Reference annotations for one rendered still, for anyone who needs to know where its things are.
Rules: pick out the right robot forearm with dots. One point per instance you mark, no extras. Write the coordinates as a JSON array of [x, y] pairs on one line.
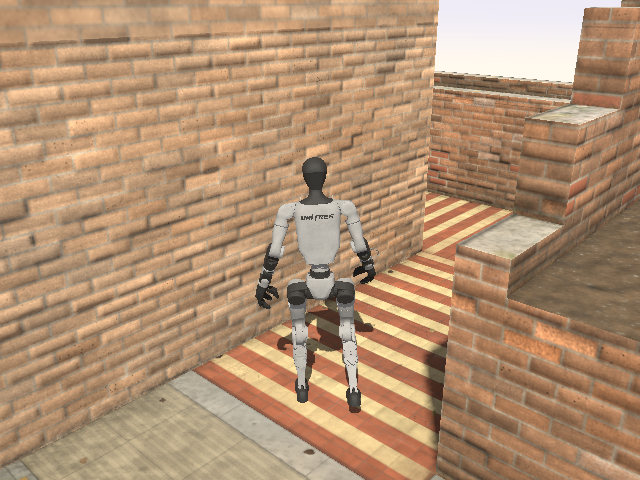
[[366, 258]]

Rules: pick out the left robot upper arm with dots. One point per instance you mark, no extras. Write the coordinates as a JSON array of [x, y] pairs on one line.
[[285, 212]]

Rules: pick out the left robot hand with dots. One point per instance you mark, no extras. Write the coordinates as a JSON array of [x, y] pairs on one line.
[[261, 293]]

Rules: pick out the right robot foot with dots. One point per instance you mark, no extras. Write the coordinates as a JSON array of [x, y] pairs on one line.
[[353, 398]]

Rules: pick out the left robot foot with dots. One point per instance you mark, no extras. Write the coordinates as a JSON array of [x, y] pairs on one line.
[[302, 394]]

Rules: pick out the right robot upper arm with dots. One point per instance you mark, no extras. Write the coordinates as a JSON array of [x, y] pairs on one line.
[[348, 209]]

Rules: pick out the left robot forearm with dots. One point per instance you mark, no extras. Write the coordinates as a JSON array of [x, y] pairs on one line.
[[268, 269]]

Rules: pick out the right robot hand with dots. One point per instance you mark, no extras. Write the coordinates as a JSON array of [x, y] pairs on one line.
[[360, 270]]

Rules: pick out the robot foot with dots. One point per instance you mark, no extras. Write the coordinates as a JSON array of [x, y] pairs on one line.
[[353, 398], [302, 394]]

